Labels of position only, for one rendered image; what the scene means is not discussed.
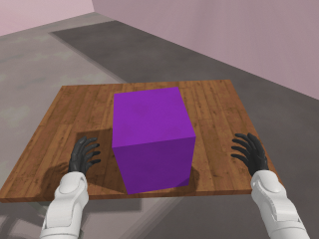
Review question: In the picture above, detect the carton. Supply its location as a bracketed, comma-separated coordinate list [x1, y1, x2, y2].
[112, 87, 196, 195]

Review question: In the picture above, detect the robot right forearm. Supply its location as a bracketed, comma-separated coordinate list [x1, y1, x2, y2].
[250, 169, 310, 239]

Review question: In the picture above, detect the robot left forearm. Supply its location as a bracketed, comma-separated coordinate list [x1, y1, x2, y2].
[39, 171, 89, 239]

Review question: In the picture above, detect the left robot hand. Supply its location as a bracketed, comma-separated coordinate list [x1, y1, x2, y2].
[67, 136, 101, 176]

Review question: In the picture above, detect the table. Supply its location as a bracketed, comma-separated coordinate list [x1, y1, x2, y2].
[0, 79, 285, 239]

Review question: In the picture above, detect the right robot hand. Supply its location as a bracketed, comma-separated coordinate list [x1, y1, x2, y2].
[230, 132, 269, 176]

